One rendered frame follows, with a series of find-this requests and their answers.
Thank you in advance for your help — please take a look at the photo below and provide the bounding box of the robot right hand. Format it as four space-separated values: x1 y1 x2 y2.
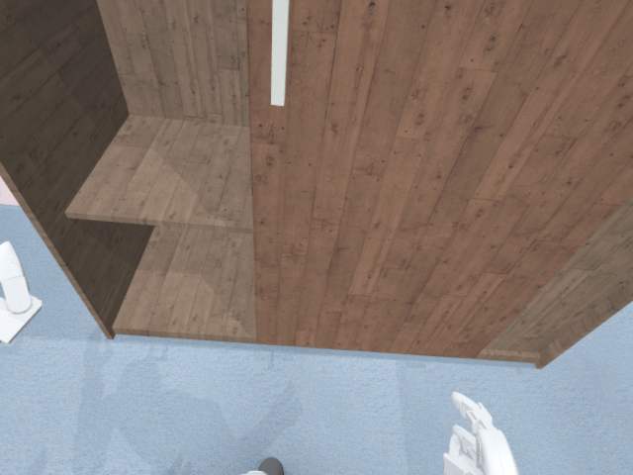
443 392 519 475

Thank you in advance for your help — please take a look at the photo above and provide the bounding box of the wardrobe door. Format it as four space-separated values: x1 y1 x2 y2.
484 195 633 352
246 0 633 358

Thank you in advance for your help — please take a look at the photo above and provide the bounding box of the robot left hand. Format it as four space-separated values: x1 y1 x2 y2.
0 241 42 344

